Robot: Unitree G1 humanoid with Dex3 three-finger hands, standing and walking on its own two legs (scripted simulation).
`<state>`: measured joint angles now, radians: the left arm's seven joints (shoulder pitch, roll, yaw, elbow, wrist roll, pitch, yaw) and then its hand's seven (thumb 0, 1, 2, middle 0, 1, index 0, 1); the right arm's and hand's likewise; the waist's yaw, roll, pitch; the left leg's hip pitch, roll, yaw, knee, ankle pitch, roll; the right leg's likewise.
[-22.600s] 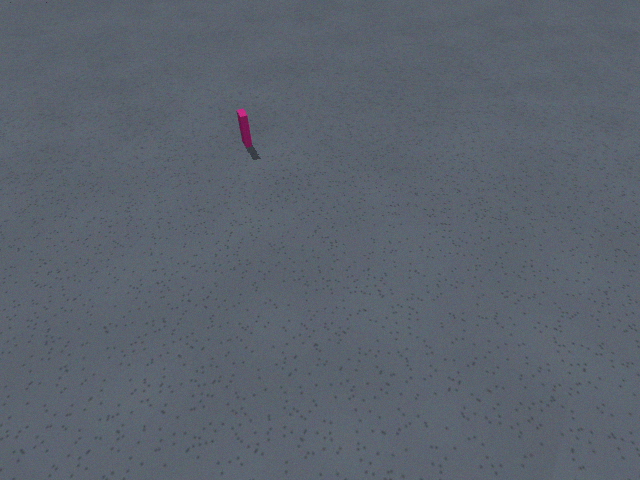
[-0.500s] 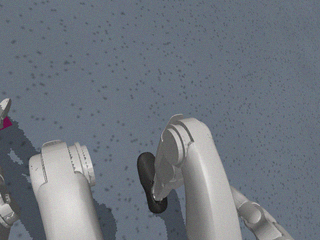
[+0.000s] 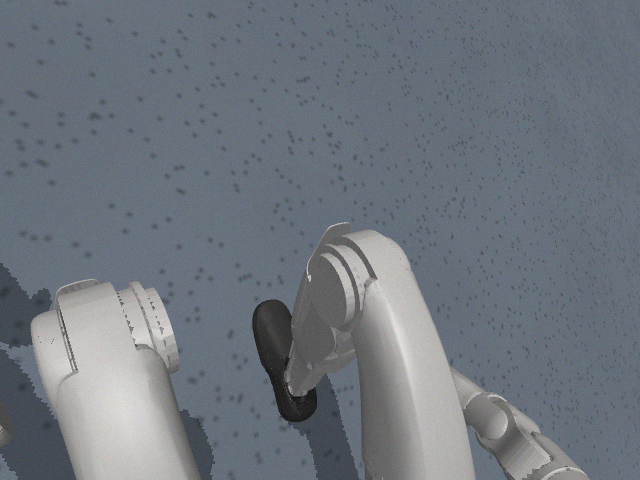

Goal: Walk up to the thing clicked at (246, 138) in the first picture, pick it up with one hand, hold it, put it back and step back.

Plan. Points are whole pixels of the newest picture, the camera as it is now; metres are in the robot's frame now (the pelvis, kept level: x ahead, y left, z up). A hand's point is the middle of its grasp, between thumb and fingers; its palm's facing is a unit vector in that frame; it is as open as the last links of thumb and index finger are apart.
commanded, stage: lower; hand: left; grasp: from the side
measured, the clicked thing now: out of the picture +0.44 +0.30 -0.18
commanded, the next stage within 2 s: loosen in 0.30 s
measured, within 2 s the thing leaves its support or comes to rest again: rests again in 0.82 s
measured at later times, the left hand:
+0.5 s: hand out of the picture +0.44 +0.29 -0.17, palm faces +0.44 -0.90 -0.01, open 11.4 cm
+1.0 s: hand out of the picture +0.44 +0.29 -0.16, palm faces +0.44 -0.90 +0.02, open 16.1 cm
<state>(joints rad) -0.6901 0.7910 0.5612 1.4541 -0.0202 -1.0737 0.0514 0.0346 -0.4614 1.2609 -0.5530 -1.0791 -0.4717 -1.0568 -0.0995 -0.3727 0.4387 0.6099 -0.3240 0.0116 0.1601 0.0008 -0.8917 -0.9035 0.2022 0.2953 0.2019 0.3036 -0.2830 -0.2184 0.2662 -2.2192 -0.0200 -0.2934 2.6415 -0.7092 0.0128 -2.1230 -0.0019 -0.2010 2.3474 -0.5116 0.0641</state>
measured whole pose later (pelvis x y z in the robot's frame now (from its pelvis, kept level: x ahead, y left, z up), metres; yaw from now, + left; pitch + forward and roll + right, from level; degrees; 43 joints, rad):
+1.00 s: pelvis -0.01 +0.00 +0.00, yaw -2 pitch +12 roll -18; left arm -0.68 0.82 0.55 1.48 -0.05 -1.14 0.08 -0.01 -0.55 0.18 -0.32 -0.28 -0.31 -0.27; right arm -0.13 -0.38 0.50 0.58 -0.35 0.01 0.17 0.00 -0.90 -0.90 0.20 0.30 0.20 0.30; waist -0.28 -0.26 0.30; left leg -2.20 -0.01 -0.34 2.66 -0.71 0.01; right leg -2.09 0.01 -0.24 2.33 -0.50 0.07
